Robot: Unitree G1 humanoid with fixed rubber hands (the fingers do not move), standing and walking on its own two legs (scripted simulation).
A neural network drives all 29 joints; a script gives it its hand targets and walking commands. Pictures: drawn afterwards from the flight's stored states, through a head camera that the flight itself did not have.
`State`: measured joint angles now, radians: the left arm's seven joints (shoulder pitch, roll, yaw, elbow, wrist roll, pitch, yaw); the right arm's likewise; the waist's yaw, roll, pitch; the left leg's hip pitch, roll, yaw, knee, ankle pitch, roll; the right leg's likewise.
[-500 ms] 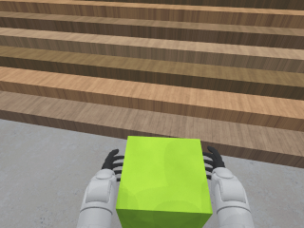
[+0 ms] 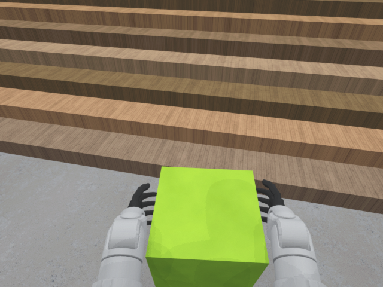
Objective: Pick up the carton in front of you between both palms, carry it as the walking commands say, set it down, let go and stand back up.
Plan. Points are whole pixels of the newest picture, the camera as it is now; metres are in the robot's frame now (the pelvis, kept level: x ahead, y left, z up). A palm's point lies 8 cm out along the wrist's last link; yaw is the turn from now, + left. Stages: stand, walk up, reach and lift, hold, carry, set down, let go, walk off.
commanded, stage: hold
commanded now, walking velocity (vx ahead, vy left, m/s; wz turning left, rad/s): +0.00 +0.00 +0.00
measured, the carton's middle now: (203, 234) +0.29 +0.00 -0.04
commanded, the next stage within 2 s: carry in 0.30 s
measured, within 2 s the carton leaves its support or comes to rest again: neither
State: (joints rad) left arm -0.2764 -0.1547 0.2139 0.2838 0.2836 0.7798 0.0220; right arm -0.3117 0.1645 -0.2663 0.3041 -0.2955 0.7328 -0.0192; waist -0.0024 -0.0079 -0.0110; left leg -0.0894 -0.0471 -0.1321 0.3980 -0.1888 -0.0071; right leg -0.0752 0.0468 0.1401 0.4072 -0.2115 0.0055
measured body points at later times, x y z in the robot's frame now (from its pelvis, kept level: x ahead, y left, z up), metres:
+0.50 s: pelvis +0.03 -0.01 -0.01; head -0.01 -0.02 +0.44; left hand +0.33 +0.13 +0.05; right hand +0.33 -0.18 +0.05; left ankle +0.03 +0.13 -0.74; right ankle +0.02 -0.13 -0.74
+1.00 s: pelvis +0.26 -0.02 +0.00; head +0.25 -0.03 +0.45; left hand +0.54 +0.11 +0.07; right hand +0.53 -0.20 +0.08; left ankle +0.15 +0.09 -0.74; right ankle +0.35 -0.14 -0.72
